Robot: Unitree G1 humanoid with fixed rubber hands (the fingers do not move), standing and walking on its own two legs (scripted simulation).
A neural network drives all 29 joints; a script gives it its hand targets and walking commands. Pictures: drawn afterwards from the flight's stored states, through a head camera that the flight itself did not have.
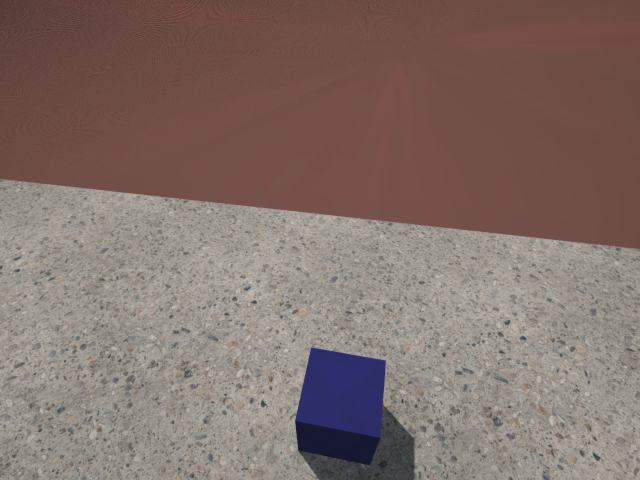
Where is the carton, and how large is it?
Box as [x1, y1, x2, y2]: [295, 347, 385, 464]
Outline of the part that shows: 311,347 295,419 298,449 369,464 380,437 385,360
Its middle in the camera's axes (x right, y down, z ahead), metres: +0.06 +0.49 +1.09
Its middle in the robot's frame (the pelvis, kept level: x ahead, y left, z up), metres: +0.46 -0.04 -0.65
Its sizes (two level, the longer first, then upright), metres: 0.210 0.200 0.250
